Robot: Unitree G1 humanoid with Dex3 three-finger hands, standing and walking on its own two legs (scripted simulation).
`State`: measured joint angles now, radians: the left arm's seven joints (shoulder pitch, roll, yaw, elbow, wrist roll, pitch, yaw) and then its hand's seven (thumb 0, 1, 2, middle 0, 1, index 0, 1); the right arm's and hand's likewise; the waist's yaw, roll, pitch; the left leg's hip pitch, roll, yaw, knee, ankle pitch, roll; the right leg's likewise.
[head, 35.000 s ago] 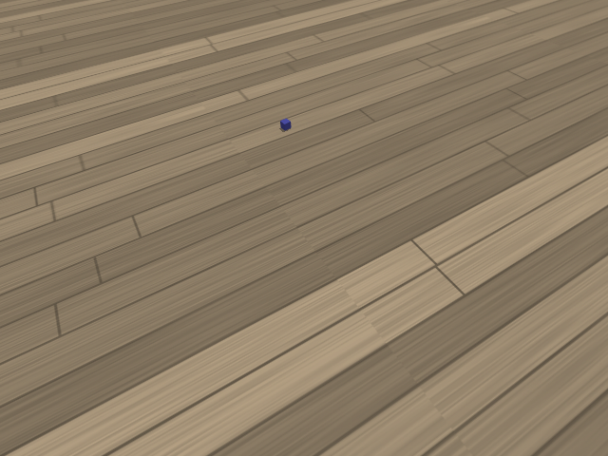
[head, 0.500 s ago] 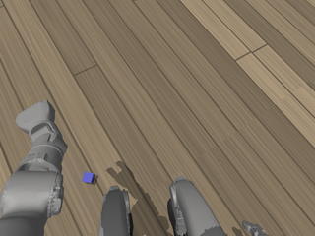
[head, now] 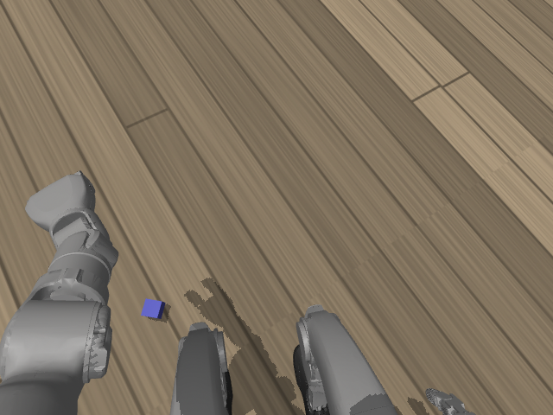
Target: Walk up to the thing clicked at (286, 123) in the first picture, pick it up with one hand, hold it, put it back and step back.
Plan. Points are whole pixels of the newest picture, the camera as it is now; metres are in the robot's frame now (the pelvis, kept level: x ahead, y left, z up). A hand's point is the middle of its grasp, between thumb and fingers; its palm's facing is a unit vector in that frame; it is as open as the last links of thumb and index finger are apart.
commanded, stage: go down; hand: left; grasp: from above
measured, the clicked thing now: (153, 308) +0.34 +0.28 -0.57
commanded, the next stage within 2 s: none
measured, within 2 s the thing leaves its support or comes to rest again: neither
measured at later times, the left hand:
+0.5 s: hand (89, 226) +0.43 +0.27 -0.12, palm faces -0.34 -0.22 -0.92, open 10.9 cm
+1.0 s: hand (90, 227) +0.43 +0.27 -0.12, palm faces -0.33 -0.23 -0.92, open 11.1 cm
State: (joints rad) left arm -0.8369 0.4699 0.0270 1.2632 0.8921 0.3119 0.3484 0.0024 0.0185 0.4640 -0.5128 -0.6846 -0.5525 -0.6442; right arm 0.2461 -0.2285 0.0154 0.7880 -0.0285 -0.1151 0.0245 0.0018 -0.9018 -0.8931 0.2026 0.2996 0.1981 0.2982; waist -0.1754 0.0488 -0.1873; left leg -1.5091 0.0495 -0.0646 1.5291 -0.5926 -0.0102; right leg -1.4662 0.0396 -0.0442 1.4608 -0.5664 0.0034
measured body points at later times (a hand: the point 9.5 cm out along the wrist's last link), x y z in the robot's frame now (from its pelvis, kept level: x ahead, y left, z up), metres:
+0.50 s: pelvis +0.00 +0.00 +0.00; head +0.18 +0.03 +0.41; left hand +0.45 +0.28 -0.07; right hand +0.04 -0.26 -0.13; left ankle +0.04 +0.12 -0.56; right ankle +0.05 -0.13 -0.56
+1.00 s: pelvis +0.00 +0.00 -0.01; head +0.18 +0.02 +0.40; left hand +0.44 +0.28 -0.07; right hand +0.04 -0.27 -0.13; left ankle +0.04 +0.12 -0.56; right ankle +0.05 -0.13 -0.56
